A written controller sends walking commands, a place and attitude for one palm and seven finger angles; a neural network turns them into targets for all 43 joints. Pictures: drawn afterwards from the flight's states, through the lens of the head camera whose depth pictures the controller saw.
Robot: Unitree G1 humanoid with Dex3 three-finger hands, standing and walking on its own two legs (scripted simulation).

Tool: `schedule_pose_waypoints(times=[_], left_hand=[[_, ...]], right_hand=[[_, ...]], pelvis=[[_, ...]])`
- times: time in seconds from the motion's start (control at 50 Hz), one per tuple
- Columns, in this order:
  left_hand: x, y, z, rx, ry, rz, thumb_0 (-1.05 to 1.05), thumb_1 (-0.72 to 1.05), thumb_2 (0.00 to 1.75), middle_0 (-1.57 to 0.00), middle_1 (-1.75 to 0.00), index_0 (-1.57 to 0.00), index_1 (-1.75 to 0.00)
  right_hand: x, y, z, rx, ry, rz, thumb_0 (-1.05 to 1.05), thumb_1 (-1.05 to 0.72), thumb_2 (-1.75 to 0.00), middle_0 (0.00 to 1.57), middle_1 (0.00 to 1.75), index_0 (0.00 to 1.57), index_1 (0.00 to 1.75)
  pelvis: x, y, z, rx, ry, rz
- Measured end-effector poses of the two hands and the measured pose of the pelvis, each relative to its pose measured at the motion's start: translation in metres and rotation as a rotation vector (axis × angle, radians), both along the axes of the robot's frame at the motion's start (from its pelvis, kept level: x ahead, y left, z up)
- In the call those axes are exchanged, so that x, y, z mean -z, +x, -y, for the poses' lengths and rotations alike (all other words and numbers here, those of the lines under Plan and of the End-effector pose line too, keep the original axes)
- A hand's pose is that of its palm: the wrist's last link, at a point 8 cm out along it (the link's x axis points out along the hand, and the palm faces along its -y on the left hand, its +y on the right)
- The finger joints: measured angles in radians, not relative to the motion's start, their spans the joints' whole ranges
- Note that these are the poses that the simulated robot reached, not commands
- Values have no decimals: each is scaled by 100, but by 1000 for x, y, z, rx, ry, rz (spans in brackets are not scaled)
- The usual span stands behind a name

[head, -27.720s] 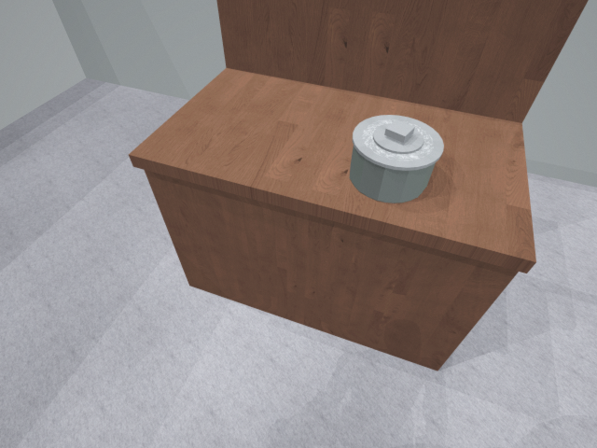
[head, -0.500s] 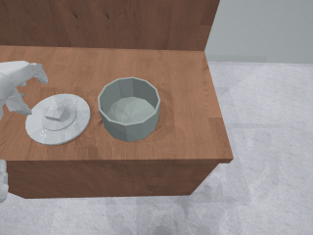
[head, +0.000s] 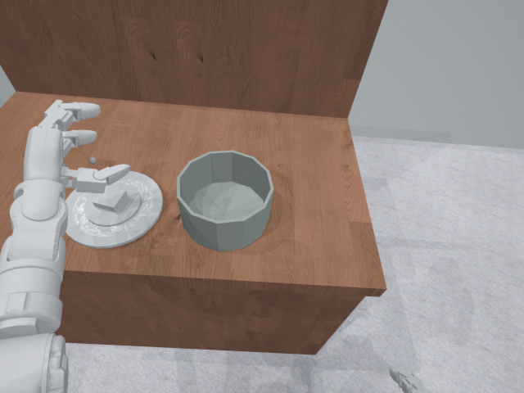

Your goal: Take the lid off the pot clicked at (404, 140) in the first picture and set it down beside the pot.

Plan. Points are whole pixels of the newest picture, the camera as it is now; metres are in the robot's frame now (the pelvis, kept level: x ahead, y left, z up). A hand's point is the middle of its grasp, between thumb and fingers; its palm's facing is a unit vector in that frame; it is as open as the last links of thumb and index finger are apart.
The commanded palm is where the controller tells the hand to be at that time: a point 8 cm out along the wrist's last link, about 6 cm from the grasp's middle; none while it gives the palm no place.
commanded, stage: draw the hand back to the body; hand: left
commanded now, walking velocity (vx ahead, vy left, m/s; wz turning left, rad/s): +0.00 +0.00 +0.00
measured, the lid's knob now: (110, 198) +0.48 +0.33 -0.07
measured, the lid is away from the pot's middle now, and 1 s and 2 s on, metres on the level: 0.24 0.24 0.24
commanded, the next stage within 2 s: step back with the hand held close in 1.54 s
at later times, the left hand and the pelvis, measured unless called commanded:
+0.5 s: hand (94, 192) +0.33 +0.24 +0.15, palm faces +0.46 -0.83 -0.31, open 8.9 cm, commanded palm +0.27 +0.27 +0.16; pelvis +0.01 -0.05 +0.00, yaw +0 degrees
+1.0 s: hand (94, 257) +0.24 +0.20 +0.15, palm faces +0.45 -0.83 -0.33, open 7.5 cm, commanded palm +0.18 +0.23 +0.17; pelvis -0.01 -0.07 +0.00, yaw +0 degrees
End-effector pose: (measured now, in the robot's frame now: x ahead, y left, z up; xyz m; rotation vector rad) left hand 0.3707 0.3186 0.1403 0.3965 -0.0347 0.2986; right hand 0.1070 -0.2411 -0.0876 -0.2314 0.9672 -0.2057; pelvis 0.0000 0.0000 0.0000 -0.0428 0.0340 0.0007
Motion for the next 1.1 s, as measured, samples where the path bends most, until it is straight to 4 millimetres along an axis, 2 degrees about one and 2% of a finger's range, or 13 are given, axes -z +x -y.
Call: schedule_pose_waypoints(times=[0.08, 0.16, 0.3, 0.42, 0.6, 0.82, 1.1], left_hand=[[-13, -8, 4, -43, -41, 92, 0, 4, 70, -37, -79, -36, -79], [-12, -20, 5, -78, -48, 94, 0, 11, 71, -35, -75, -34, -75], [-21, -50, 21, -102, -15, 122, 1, 26, 75, -32, -67, -32, -67], [-15, -72, 34, -143, -39, 87, 1, 39, 78, -30, -59, -29, -59], [-21, -105, 50, -170, -33, 104, 1, 60, 83, -26, -47, -26, -47], [-23, -148, 68, -161, -16, 120, 2, 82, 89, -22, -34, -22, -34], [-24, -194, 83, -109, 10, 124, 2, 89, 90, -21, -30, -21, -30]], right_hand=[[-5, 9, 10, -7, -2, 59, 1, -90, -90, 20, 30, 21, 30], [-2, 16, 23, -4, 4, 70, 1, -90, -90, 20, 30, 21, 30], [3, 30, 40, -28, 18, 79, 1, -90, -90, 20, 30, 20, 30], [3, 45, 50, -47, 31, 114, 2, -90, -90, 20, 30, 20, 30], [-6, 65, 62, -72, 47, 213, 2, -90, -90, 20, 30, 20, 30], [-9, 65, 66, -96, 60, 264, 2, -90, -90, 20, 30, 20, 30], [-11, 59, 51, -115, 72, 295, 2, -90, -90, 20, 30, 20, 30]], pelvis=[[-1, 7, 5, 10, -1, 13], [-1, 13, 12, 17, 5, 15], [-2, 18, 28, 9, 13, 23], [-3, 16, 44, -2, 18, 44], [-3, 10, 62, -4, 24, 75], [-3, -1, 72, -7, 28, 101], [-4, -10, 66, -7, 25, 119]])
